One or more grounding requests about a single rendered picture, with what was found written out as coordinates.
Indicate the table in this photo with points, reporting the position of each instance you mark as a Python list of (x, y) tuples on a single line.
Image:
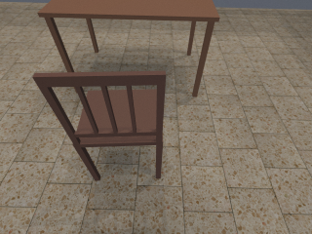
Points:
[(175, 10)]

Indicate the chair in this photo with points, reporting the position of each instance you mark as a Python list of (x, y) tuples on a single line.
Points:
[(111, 117)]

